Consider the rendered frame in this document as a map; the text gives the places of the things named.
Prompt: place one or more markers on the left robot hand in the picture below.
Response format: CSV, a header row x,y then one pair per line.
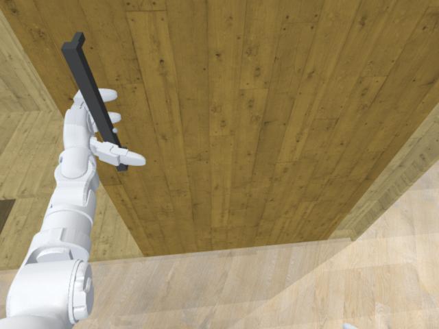
x,y
79,127

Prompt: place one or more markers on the robot left forearm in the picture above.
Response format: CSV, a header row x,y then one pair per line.
x,y
66,228

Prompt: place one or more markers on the wardrobe door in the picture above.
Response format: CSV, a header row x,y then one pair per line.
x,y
419,140
262,122

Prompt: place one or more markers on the robot left upper arm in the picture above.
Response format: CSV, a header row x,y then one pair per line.
x,y
51,295

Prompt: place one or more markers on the handle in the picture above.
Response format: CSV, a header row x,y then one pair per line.
x,y
76,60

